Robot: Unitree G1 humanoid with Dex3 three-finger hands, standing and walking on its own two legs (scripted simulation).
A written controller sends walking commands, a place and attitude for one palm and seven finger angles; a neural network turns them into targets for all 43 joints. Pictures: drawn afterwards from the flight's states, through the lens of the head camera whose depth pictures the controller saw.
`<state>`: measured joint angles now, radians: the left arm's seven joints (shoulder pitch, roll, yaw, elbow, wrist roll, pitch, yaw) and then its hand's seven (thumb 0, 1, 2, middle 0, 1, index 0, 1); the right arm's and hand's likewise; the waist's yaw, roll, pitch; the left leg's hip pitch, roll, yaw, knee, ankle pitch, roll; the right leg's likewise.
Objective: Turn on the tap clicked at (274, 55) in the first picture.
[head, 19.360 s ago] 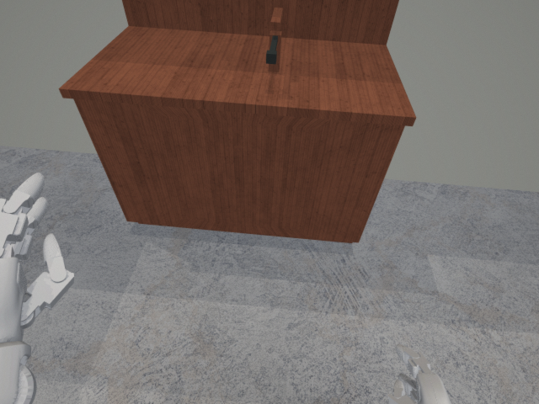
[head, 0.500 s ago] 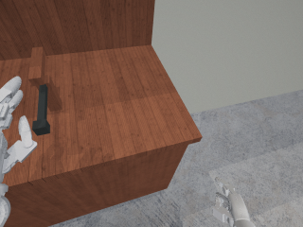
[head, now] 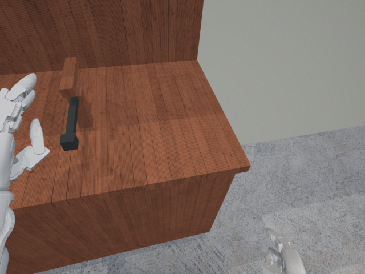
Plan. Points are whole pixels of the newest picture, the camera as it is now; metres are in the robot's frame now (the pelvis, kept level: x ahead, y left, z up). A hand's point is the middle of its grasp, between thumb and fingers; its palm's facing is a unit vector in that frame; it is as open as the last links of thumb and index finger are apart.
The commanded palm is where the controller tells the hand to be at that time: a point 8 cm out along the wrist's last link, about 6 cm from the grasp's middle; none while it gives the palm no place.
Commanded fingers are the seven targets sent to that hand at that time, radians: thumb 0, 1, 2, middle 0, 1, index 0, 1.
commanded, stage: turn the palm inward beside the body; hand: left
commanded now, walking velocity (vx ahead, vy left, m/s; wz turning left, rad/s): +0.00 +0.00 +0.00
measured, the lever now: (69, 141) +0.34 +0.29 +0.09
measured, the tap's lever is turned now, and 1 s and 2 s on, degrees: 0 0 0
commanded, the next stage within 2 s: none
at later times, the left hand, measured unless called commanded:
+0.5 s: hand (56, 179) +0.21 +0.23 +0.16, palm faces +0.52 -0.79 -0.31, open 7.5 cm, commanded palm +0.16 +0.25 +0.17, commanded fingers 0.00 0.90 0.90 -0.20 -0.30 -0.20 -0.30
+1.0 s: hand (85, 187) +0.22 +0.20 +0.14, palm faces +0.41 -0.88 -0.24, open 7.5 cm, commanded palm +0.17 +0.24 +0.16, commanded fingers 0.00 0.90 0.90 -0.20 -0.30 -0.20 -0.30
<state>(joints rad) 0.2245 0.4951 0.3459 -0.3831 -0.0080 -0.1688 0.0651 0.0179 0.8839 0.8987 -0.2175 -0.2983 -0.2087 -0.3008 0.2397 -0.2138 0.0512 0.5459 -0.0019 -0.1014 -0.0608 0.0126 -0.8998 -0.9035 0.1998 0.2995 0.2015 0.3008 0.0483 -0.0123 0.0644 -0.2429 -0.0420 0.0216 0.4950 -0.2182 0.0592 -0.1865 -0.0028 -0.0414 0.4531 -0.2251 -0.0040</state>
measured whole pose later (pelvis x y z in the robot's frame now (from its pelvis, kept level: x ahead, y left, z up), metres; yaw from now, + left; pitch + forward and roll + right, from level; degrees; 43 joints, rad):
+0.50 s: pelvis -0.01 -0.07 -0.02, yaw +2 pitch -2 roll -1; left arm 0.21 0.40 0.39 -0.24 -0.14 0.00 0.07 0.02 0.89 0.90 -0.21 -0.30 -0.20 -0.30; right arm 0.16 -0.26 0.03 0.69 0.02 -0.10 -0.06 0.01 -0.90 -0.90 0.20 0.30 0.20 0.30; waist 0.08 0.06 0.00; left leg -0.34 0.02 -0.06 0.66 -0.29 -0.02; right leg -0.27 0.06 -0.12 0.61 -0.32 -0.08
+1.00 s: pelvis +0.03 -0.05 -0.02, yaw +1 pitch +2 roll +0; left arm 0.49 0.29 0.32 -0.46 -0.21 -0.02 0.04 0.02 0.89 0.90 -0.21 -0.30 -0.20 -0.30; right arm 0.22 -0.26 -0.01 0.64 0.03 -0.20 -0.08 0.01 -0.90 -0.90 0.20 0.30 0.20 0.30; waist 0.08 0.04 -0.07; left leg -0.36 -0.01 -0.03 0.66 -0.34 -0.01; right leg -0.31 0.03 -0.09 0.65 -0.39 -0.06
